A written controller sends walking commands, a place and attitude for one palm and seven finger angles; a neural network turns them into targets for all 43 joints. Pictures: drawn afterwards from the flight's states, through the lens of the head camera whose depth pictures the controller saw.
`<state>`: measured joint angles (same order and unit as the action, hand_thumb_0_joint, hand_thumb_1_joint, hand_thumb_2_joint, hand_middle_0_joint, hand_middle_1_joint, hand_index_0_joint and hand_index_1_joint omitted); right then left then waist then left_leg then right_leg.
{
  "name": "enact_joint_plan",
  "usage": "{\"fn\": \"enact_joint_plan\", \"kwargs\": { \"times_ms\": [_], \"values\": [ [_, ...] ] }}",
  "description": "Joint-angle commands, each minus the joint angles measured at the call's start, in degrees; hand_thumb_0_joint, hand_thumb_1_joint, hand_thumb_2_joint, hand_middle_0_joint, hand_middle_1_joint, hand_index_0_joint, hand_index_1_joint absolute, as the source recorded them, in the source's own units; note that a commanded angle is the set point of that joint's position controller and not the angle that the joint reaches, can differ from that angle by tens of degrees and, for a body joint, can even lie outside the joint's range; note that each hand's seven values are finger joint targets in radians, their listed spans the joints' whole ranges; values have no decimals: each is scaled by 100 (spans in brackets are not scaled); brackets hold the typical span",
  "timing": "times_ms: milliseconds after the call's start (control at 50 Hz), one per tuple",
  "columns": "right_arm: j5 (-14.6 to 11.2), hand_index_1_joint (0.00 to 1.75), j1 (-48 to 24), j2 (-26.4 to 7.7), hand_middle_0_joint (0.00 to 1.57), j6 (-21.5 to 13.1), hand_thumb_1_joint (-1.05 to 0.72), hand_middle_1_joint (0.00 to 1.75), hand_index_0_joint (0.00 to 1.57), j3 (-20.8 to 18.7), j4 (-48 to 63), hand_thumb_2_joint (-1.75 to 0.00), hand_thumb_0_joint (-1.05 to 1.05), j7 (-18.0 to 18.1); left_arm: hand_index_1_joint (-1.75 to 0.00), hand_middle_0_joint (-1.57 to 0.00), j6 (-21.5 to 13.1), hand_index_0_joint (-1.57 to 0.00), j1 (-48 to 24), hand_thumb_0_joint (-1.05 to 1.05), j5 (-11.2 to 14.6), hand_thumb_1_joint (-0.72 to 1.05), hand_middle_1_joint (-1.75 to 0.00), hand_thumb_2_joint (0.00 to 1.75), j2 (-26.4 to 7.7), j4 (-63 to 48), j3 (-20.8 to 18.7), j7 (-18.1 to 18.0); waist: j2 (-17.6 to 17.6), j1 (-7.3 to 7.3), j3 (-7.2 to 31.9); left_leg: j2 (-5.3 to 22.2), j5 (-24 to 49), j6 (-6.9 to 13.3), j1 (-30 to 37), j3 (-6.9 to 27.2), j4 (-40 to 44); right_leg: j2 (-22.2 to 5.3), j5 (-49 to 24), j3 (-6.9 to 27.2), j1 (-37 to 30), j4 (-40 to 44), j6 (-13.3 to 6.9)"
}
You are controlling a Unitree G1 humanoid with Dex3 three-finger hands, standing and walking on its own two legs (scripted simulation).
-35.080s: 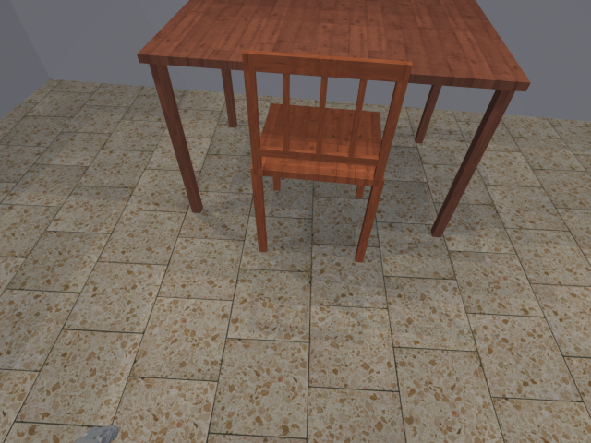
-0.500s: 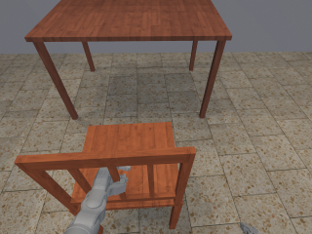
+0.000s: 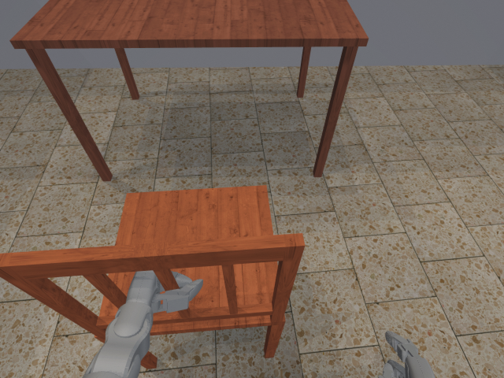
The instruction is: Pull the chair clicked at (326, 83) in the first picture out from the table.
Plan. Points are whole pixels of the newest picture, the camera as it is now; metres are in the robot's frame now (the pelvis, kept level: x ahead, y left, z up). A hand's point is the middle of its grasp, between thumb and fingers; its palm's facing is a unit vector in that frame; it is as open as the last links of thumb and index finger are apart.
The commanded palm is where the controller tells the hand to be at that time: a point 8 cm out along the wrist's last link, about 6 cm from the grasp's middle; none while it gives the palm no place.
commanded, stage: open the thumb and straighten the fingers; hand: left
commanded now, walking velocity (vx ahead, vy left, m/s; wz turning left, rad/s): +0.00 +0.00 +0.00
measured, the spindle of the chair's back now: (174, 293) +0.28 +0.15 -0.09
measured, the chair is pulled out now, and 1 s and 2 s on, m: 0.67 0.67 0.67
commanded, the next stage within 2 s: draw the fingers out of the gap in 0.52 s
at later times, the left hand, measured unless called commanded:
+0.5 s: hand (175, 286) +0.28 +0.14 -0.05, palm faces -0.02 -0.99 -0.14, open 16.9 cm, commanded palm +0.26 +0.19 -0.03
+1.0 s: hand (167, 335) +0.20 +0.14 -0.06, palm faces -0.02 -0.99 -0.13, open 17.5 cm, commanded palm +0.19 +0.19 -0.03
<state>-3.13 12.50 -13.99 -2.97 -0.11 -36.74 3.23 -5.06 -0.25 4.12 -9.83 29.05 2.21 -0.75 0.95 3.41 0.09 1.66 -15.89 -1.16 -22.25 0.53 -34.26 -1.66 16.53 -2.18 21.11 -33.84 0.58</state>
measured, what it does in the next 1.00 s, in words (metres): stands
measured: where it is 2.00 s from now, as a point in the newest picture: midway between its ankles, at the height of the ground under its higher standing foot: outside the picture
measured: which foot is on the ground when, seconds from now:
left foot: down 0.00-1.00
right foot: down 0.00-1.00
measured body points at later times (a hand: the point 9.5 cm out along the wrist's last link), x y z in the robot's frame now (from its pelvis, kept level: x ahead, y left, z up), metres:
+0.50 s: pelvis +0.03 +0.00 -0.02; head +0.07 -0.01 +0.43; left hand +0.28 +0.19 -0.04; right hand +0.20 -0.24 -0.11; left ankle +0.02 +0.13 -0.73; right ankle +0.01 -0.13 -0.73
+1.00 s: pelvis +0.02 +0.01 -0.04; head +0.06 +0.00 +0.41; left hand +0.20 +0.19 -0.05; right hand +0.20 -0.23 -0.11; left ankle +0.02 +0.13 -0.73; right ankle +0.01 -0.13 -0.73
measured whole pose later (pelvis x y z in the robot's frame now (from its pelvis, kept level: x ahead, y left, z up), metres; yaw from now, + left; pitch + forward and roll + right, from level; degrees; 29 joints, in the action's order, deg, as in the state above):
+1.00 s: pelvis +0.02 +0.01 -0.04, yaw +2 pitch +10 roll -1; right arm -2.0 14.2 -13.0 -5.9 0.8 -27.8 5.3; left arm 9.7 27.7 2.7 -10.1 -6.8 5.9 -1.6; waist 2.6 2.1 7.4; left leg 0.5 -26.2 -0.5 -36.4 2.2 -52.4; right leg -3.1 26.9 -3.5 33.7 -50.7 1.5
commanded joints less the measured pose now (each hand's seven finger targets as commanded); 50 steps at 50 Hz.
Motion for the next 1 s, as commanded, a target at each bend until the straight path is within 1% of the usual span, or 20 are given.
{"fn": "enact_joint_plan", "kwargs": {
  "times_ms": [0,80,100,160,200,260,280,300,360,400,480,560,580,600,620,700,740,860,920,980],
  "values": [
    [4,30,-362,-746,20,-332,-90,30,20,-203,868,-90,0,-25,-130,-45,21,-45,-1031,0,63,-55,-130,20,-670,-1193,-444,-20,-97,-45,1231,-33,294,245,121,-84,182,-62,-632,-87,-95,232,-85],
    [14,30,-351,-768,20,-436,-90,30,20,-231,1044,-90,0,35,-101,-35,293,-35,-876,0,141,-55,-101,20,-358,-1657,-274,29,-372,-50,1569,-47,469,256,104,-110,-47,-46,-809,-127,47,-21,-45],
    [18,30,-360,-762,20,-472,-90,30,20,-241,1076,-90,0,53,-94,-32,329,-32,-831,0,162,-55,-94,20,-259,-1814,-169,53,-224,-52,1642,-45,603,250,157,-109,-100,-48,-922,-136,37,-73,-61],
    [47,30,-257,-769,20,-568,-90,30,20,-260,1110,-90,0,102,-73,-25,382,-25,-608,0,168,-55,-73,20,-321,-2164,-226,51,-342,-60,1924,-40,924,257,199,-84,-286,-38,-1217,-158,42,-264,-44],
    [58,30,-231,-804,20,-581,-90,30,20,-254,1113,-90,0,124,-58,-20,452,-20,-339,0,135,-55,-58,20,-508,-2227,-379,30,-319,-91,1849,-31,1066,241,116,-58,-348,-43,-1345,-177,68,-352,-62],
    [78,30,-204,-765,20,-571,-90,30,20,-234,1191,-90,0,102,-36,-13,613,-13,-28,0,33,-55,-36,20,-429,-2343,-304,9,-371,-107,1741,-47,1139,245,-33,-77,-477,-47,-1467,-186,195,-479,-42],
    [89,30,-144,-807,20,-534,-90,30,20,-229,1135,-90,0,117,-29,-10,653,-10,-468,0,-6,-55,-29,20,-678,-2335,-482,-20,-441,-11,1686,-54,1134,250,-106,-54,-541,-48,-1509,-165,285,-507,-35],
    [101,30,-155,-797,20,-519,-90,30,20,-241,1151,-90,0,123,-22,-7,701,-7,-322,0,-40,-55,-22,20,-689,-2366,-502,-8,-198,-95,1696,-63,1198,238,-104,-74,-562,-55,-1541,-153,240,-541,-68],
    [101,30,-168,-721,20,-527,-90,30,20,-216,1324,-90,0,97,0,0,832,0,218,0,-10,-55,0,20,-502,-2689,-389,0,-174,-144,1828,-60,1366,236,-80,-105,-674,-75,-1721,-179,196,-623,-60],
    [103,30,-160,-725,20,-534,-90,30,20,-215,1357,-90,0,112,0,0,873,0,255,0,35,-55,0,20,-561,-2971,-412,20,-31,-122,1940,-61,1499,232,-56,-90,-750,-83,-1882,-175,129,-665,-91],
    [113,30,-114,-731,20,-561,-90,30,20,-206,1423,-90,0,138,0,0,947,0,430,0,44,-55,0,20,-441,-3235,-210,57,-275,-18,1908,-60,1513,255,-161,-46,-906,-78,-1948,-217,277,-761,-43],
    [116,30,-106,-745,20,-581,-90,30,20,-200,1451,-90,0,162,0,0,1017,0,558,0,27,-55,0,20,-392,-3451,-90,68,-228,18,1829,-64,1451,255,-207,-2,-985,-84,-1805,-254,453,-813,-41],
    [118,30,-104,-752,20,-582,-90,30,20,-196,1452,-90,0,173,0,0,1033,0,553,0,8,-55,0,20,-454,-3472,-120,55,-176,19,1803,-69,1358,252,-245,12,-993,-84,-1674,-259,505,-825,-43],
    [123,30,-77,-785,20,-555,-90,30,20,-220,1426,-90,0,199,0,0,1071,0,739,0,15,-55,0,20,-859,-3256,-595,34,-277,-68,1671,-72,1267,239,-419,21,-983,-71,-1602,-257,481,-821,-72],
    [122,30,-116,-759,20,-548,-90,30,20,-199,1476,-90,0,189,0,0,1061,0,864,0,6,-55,0,20,-667,-3422,-380,75,-180,-74,1747,-88,1244,247,-356,-7,-985,-87,-1599,-238,486,-833,-63],
    [105,30,-183,-675,20,-587,-90,30,20,-209,1672,-90,0,183,0,0,1039,0,1516,0,-18,-55,0,20,-553,-4127,-197,52,200,-177,2014,-69,1493,230,-242,22,-1022,-111,-1538,-263,410,-937,-114],
    [103,30,-184,-633,20,-619,-90,30,20,-201,1714,-90,0,175,0,0,1071,0,1880,0,-17,-55,0,20,-384,-4296,0,14,130,-134,1921,-58,1432,231,-265,41,-1064,-100,-1449,-296,529,-949,-88],
    [121,30,-214,-650,20,-626,-90,30,20,-191,1794,-90,0,215,0,0,1139,0,2282,0,-111,-55,0,20,-401,-4587,101,-85,-248,-55,1485,-82,767,243,-656,129,-1079,-55,-810,-348,875,-958,-73],
    [128,30,-244,-632,20,-629,-90,30,20,-192,1841,-90,0,252,0,0,1130,0,2572,0,-151,-55,0,20,-529,-4778,-4,-133,-165,-122,1469,-101,554,245,-736,145,-1095,-51,-530,-329,954,-978,-92],
    [127,30,-243,-575,20,-680,-90,30,20,-155,1917,-90,0,262,0,0,1061,0,2719,0,-199,-55,0,20,-357,-5199,279,-148,113,-92,1552,-121,530,249,-686,162,-1157,-54,-402,-327,1057,-1052,-105]
  ]
}}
